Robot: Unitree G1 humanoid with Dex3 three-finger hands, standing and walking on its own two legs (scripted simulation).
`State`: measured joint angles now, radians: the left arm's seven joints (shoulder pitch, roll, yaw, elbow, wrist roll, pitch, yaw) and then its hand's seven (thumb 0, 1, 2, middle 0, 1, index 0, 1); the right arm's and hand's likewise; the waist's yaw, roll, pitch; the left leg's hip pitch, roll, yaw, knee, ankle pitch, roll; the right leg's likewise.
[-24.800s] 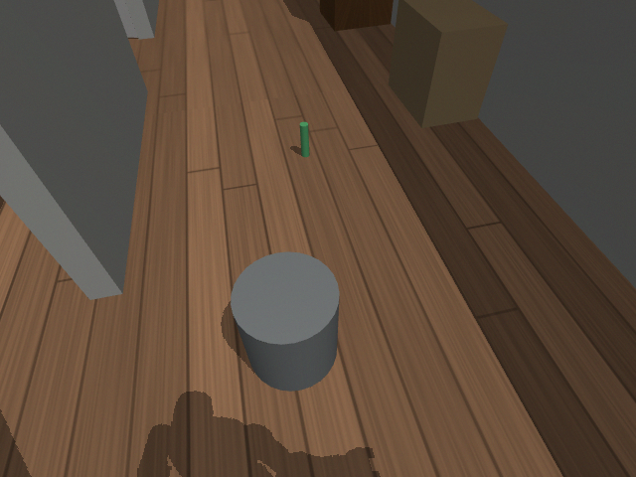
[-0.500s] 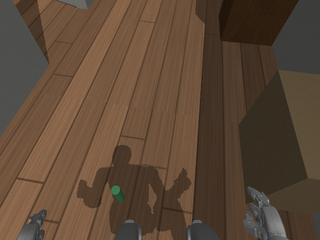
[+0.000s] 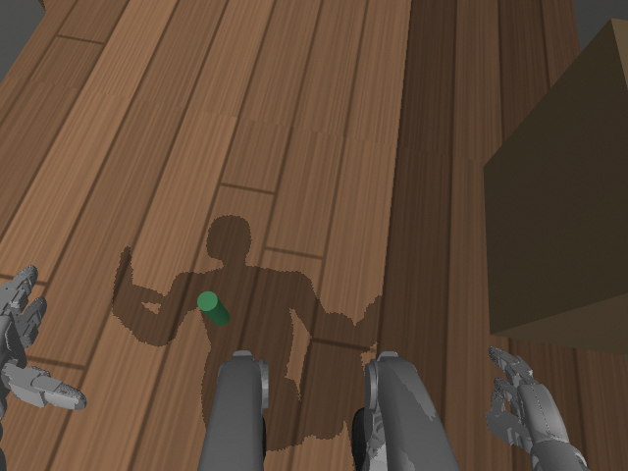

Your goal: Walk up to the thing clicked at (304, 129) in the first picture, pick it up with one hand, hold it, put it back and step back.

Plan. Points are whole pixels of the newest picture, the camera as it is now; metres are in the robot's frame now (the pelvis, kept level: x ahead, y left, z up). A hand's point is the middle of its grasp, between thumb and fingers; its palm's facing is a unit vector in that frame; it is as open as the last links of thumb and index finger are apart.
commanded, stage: go down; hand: left
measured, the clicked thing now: (215, 310) +0.40 +0.22 -0.47
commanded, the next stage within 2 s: approach in 1.56 s
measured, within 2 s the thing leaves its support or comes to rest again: neither
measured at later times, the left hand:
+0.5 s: hand (55, 318) +0.31 +0.37 -0.12, palm faces +0.12 -0.98 -0.16, open 17.3 cm
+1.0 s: hand (56, 310) +0.33 +0.39 -0.15, palm faces +0.12 -0.99 -0.12, open 17.4 cm
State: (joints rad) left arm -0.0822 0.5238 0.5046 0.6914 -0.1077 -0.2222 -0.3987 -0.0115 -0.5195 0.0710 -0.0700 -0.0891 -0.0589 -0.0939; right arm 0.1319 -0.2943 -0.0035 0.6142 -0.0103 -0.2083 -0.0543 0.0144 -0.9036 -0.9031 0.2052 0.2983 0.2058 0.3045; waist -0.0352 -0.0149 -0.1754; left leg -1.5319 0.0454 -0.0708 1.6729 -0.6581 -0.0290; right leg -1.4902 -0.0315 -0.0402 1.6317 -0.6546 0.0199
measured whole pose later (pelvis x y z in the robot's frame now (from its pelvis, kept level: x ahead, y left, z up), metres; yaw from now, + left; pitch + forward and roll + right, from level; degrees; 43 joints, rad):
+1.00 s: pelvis -0.04 +0.00 -0.15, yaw -3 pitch +32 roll -6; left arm -0.46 0.81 0.77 1.00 -0.19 -0.37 -0.70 -0.01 -0.52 0.08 -0.05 -0.07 -0.03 -0.07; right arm 0.09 -0.35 0.09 0.68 -0.03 -0.19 -0.04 0.01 -0.91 -0.91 0.21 0.30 0.21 0.30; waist -0.07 -0.03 -0.12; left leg -2.04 0.03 -0.14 2.16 -0.68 -0.03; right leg -1.97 -0.02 -0.06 2.09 -0.67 0.03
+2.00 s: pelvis -0.05 +0.01 -0.22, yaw -6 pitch +27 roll -9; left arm -0.58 0.89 0.79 1.25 -0.30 -0.60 -0.78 -0.01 -0.57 0.04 -0.08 -0.09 -0.05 -0.11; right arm 0.03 -0.38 0.19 0.66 -0.08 -0.21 0.00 0.01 -0.90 -0.91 0.21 0.30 0.21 0.31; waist -0.12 -0.10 -0.01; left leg -2.20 0.02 -0.19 2.40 -0.69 -0.03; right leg -2.12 0.01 -0.08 2.29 -0.66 0.04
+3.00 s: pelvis -0.07 +0.03 -0.28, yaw -13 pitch +9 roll -17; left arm -0.54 0.74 0.51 1.44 -0.15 -1.12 -0.20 -0.02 -0.58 0.04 -0.07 -0.08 -0.07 -0.08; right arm -0.15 -0.38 0.48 0.57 -0.34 -0.06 0.14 0.00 -0.91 -0.90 0.21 0.30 0.21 0.30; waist -0.23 -0.27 0.25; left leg -2.19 0.01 -0.38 2.68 -0.69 -0.01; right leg -2.03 0.08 -0.21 2.42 -0.60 0.06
